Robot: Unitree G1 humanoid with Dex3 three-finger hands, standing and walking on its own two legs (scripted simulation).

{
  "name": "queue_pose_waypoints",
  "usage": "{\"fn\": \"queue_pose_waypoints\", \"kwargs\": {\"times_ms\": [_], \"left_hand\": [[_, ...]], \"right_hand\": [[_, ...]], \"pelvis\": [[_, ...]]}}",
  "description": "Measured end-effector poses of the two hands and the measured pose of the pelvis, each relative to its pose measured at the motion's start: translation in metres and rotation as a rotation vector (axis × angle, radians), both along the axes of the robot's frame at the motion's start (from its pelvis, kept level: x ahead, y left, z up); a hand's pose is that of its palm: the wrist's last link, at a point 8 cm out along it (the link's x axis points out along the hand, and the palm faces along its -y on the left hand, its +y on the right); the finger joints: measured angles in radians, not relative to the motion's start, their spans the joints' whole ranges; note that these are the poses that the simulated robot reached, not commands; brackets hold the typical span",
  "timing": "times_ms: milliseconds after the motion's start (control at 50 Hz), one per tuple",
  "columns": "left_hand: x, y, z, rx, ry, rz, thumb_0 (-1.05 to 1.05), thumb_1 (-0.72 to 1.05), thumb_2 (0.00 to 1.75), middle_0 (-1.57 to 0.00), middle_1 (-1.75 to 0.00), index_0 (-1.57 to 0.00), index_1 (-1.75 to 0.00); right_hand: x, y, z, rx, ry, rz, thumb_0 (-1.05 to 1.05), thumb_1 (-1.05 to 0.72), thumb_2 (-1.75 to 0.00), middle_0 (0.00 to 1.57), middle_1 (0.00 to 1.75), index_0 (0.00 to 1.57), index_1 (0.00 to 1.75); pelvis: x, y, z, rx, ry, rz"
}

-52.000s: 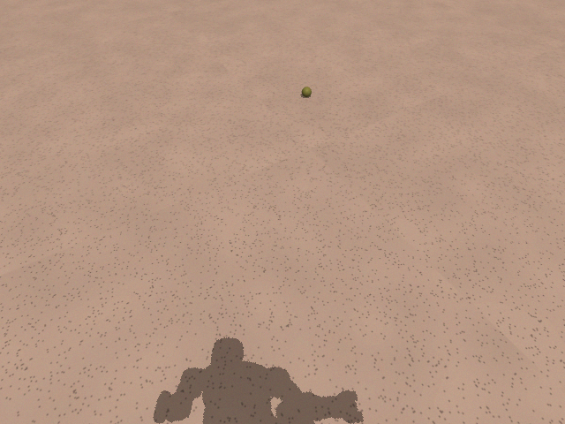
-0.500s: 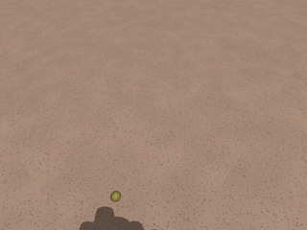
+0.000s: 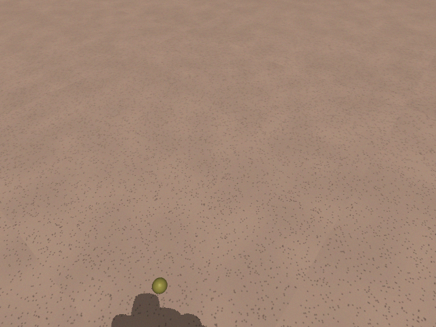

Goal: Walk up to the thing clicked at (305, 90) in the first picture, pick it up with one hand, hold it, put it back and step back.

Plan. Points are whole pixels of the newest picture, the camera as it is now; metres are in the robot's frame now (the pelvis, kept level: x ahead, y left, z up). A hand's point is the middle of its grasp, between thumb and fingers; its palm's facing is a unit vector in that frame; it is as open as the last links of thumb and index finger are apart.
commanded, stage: stand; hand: left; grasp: from above
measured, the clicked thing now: (159, 285) +0.43 +0.29 -0.75
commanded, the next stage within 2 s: step back in 0.98 s
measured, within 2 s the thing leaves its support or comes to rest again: neither
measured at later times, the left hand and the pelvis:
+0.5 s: hand out of the picture +0.04 +0.22 -0.17, palm faces +0.01 -0.96 -0.28, open 7.4 cm; pelvis +0.01 +0.00 +0.00, yaw +0 degrees
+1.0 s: hand out of the picture +0.07 +0.25 -0.16, palm faces +0.01 -0.94 -0.33, open 7.4 cm; pelvis +0.00 +0.00 +0.00, yaw +0 degrees
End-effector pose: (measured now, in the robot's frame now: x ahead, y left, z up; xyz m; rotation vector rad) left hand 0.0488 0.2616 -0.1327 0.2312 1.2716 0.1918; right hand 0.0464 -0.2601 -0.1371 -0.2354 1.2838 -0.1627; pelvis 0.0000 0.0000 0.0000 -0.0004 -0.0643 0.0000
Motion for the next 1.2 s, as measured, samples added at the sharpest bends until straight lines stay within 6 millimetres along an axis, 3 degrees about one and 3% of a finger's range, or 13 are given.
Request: {"fn": "queue_pose_waypoints", "kwargs": {"times_ms": [300,580,1000,1120,1200], "left_hand": [[-0.014,-0.003,-0.004,-0.008,0.066,0.010,0.01,0.90,0.90,-0.20,-0.30,-0.20,-0.30],[-0.007,0.003,-0.001,0.009,0.037,0.000,0.01,0.90,0.90,-0.20,-0.30,-0.20,-0.30],[0.018,0.028,0.012,0.062,-0.034,-0.020,0.01,0.90,0.90,-0.20,-0.30,-0.20,-0.30],[0.017,0.042,0.009,0.089,-0.040,-0.016,0.01,0.90,0.90,-0.20,-0.30,-0.20,-0.30],[0.018,0.058,0.003,0.102,-0.038,-0.041,0.01,0.90,0.90,-0.20,-0.30,-0.20,-0.30]], "right_hand": [[-0.007,0.001,-0.002,0.003,0.044,-0.021,0.01,-0.90,-0.90,0.20,0.30,0.21,0.30],[-0.003,-0.005,0.001,-0.007,0.021,-0.024,0.01,-0.90,-0.90,0.20,0.29,0.20,0.30],[0.017,-0.035,0.014,-0.070,-0.032,0.004,0.01,-0.90,-0.90,0.20,0.29,0.20,0.30],[0.019,-0.042,0.010,-0.089,-0.035,0.010,0.01,-0.90,-0.90,0.20,0.30,0.21,0.30],[0.011,-0.041,0.009,-0.119,-0.023,0.008,0.01,-0.90,-0.90,0.20,0.29,0.20,0.30]], "pelvis": [[0.005,-0.001,0.000,0.000,0.012,-0.007],[0.004,-0.001,0.000,0.000,0.008,-0.007],[0.001,-0.003,0.000,-0.001,0.016,-0.003],[-0.016,0.000,-0.008,-0.015,0.030,-0.006],[-0.026,0.013,-0.014,-0.010,0.039,-0.014]]}}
